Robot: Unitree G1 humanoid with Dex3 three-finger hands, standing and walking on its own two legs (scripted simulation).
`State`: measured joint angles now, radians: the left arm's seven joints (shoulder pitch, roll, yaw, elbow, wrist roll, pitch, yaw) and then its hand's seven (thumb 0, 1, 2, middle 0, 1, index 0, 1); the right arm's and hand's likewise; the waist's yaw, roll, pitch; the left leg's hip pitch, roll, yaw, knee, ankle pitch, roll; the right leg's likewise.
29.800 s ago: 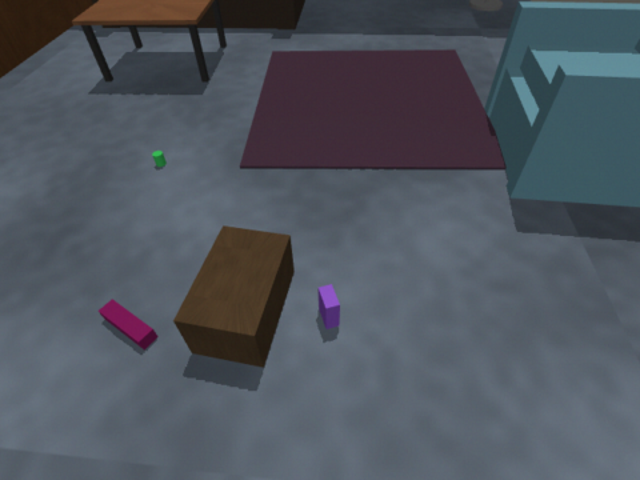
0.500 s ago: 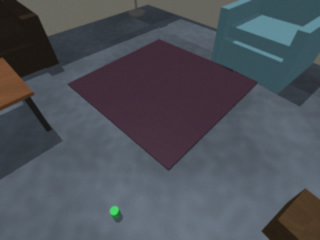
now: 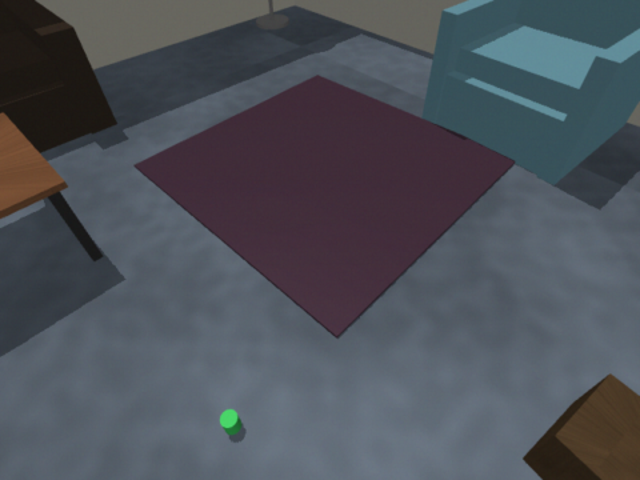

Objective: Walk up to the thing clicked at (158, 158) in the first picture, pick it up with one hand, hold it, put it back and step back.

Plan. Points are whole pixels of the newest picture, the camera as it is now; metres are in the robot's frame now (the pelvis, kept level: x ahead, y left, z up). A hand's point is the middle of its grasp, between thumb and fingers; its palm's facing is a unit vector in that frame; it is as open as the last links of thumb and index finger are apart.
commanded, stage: stand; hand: left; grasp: from above
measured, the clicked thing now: (230, 422) +0.43 +0.31 -0.75
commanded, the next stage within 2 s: rise first in 0.34 s
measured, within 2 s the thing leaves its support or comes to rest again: neither
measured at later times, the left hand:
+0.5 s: hand out of the picture +0.08 +0.25 -0.15, palm faces +0.01 -0.94 -0.34, open 7.5 cm
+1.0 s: hand out of the picture +0.13 +0.27 -0.20, palm faces -0.10 -0.90 -0.42, open 13.6 cm
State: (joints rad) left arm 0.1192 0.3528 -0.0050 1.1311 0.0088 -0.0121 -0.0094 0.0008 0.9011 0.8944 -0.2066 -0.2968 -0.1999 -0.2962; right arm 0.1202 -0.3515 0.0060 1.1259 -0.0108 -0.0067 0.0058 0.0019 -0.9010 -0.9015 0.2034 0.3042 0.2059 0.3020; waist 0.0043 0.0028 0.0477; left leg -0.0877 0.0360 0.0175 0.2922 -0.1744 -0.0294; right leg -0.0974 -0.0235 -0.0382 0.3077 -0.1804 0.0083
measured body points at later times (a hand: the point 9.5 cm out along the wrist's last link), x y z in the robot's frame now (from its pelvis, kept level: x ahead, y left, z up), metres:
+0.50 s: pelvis +0.00 +0.00 +0.00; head +0.02 +0.00 +0.45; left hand +0.08 +0.30 -0.13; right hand +0.08 -0.30 -0.13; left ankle -0.01 +0.14 -0.75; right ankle -0.01 -0.12 -0.75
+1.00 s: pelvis -0.01 +0.01 -0.06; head +0.06 +0.02 +0.38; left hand +0.13 +0.31 -0.18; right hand +0.12 -0.25 -0.16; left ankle -0.01 +0.14 -0.75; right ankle -0.01 -0.12 -0.75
